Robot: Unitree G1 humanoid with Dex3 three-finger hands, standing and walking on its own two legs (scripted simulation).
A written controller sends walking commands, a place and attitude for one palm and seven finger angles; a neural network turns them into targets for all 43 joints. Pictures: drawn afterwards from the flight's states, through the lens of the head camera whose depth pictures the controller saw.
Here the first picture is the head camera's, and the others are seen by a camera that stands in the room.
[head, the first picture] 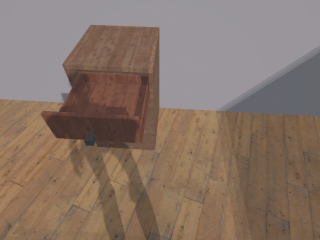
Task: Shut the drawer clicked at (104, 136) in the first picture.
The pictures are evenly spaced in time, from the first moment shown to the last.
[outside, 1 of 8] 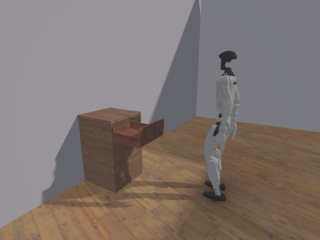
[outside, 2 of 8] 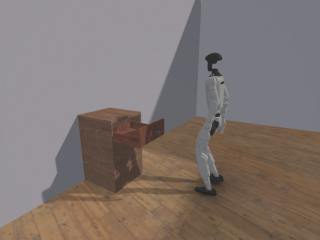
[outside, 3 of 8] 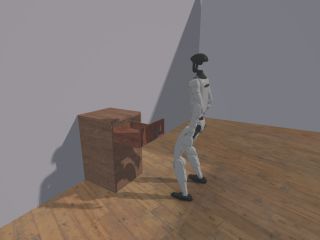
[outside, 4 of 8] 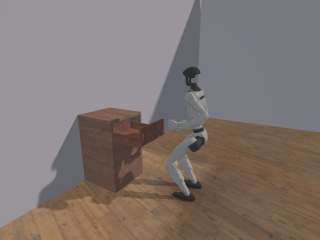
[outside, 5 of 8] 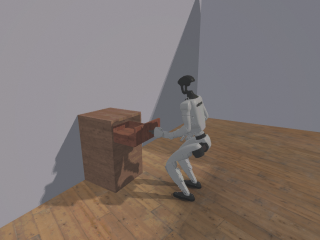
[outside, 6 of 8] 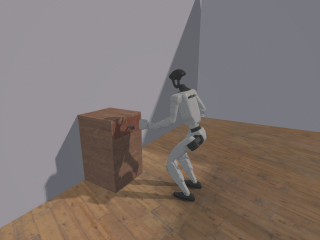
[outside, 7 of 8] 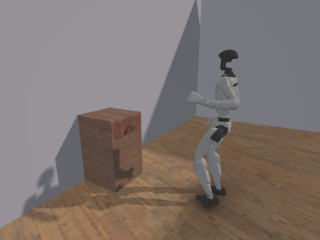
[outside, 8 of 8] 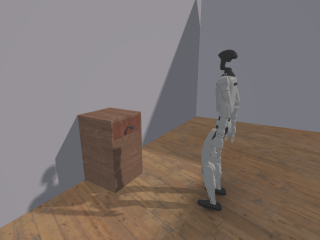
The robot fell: no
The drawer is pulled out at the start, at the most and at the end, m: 0.30 0.30 0.00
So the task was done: yes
